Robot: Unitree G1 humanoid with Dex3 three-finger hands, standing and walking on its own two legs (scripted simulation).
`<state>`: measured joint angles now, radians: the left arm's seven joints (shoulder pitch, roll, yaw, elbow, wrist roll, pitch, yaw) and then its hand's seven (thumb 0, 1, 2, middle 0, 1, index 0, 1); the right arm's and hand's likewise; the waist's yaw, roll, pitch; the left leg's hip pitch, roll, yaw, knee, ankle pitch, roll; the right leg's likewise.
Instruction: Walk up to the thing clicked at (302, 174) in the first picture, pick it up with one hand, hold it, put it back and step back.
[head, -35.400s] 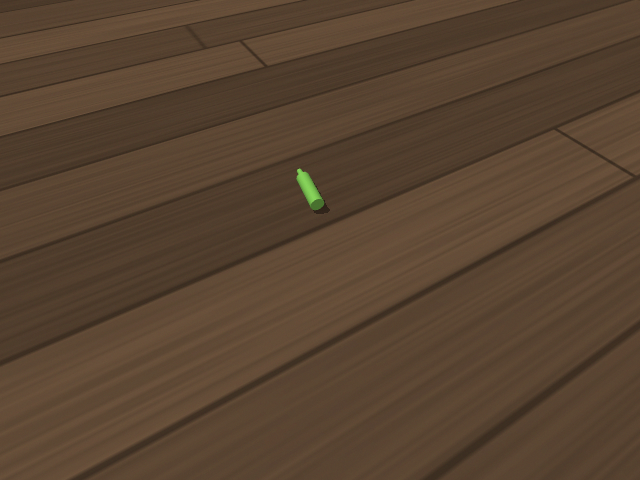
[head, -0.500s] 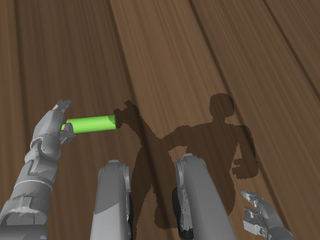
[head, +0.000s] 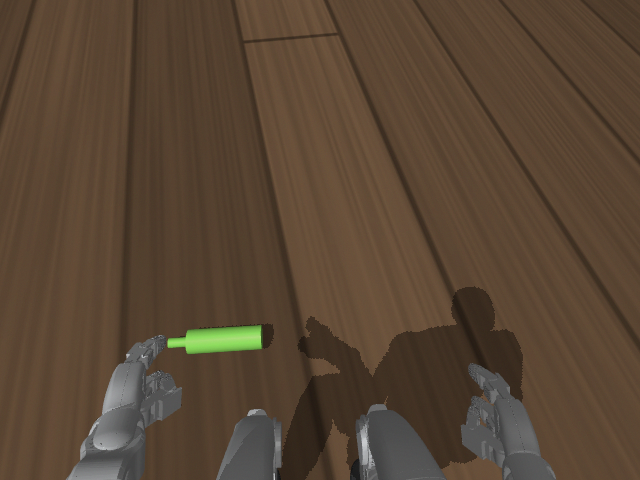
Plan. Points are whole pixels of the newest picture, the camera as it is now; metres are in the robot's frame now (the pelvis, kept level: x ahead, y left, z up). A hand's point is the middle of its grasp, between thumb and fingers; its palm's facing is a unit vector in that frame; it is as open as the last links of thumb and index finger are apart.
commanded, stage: home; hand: left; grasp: from above
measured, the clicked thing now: (215, 340) +0.49 +0.25 -0.61
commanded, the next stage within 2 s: none
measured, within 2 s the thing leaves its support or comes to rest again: neither
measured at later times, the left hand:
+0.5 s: hand (135, 434) +0.19 +0.19 +0.03, palm faces +0.09 -0.98 -0.20, open 7.4 cm
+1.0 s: hand (138, 431) +0.19 +0.19 +0.03, palm faces +0.07 -0.98 -0.20, open 7.4 cm
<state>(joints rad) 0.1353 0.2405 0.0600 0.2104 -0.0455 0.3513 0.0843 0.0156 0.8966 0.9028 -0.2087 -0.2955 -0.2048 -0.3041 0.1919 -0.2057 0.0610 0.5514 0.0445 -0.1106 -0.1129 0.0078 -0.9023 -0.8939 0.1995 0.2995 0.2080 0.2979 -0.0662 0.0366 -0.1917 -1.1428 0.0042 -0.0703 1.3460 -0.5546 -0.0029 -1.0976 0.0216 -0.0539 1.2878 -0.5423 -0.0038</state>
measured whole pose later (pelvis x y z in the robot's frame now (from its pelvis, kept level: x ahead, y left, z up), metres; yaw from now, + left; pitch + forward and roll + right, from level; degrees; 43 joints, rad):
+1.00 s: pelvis +0.03 +0.00 +0.07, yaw +1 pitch +9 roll -2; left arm 0.50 0.22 0.03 -0.11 -0.06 0.44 0.01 0.02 0.90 0.90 -0.20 -0.29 -0.20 -0.30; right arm 0.31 -0.23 0.04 0.54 0.01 -0.24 -0.18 0.01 -0.90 -0.89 0.20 0.30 0.21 0.30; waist -0.04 0.05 -0.16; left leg -0.68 0.00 -0.06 1.00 -0.48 0.01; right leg -0.63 0.02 -0.04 0.93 -0.46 0.00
